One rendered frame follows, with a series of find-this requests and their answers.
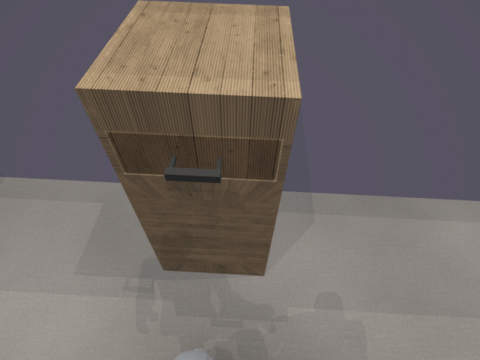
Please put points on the cabinet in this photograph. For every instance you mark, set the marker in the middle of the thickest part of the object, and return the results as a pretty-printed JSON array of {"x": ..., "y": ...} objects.
[{"x": 203, "y": 69}]

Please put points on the handle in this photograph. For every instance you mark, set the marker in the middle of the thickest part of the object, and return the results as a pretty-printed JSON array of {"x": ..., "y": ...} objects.
[{"x": 193, "y": 175}]

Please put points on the drawer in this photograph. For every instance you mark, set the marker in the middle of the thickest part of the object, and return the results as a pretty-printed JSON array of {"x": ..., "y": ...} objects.
[{"x": 242, "y": 157}]

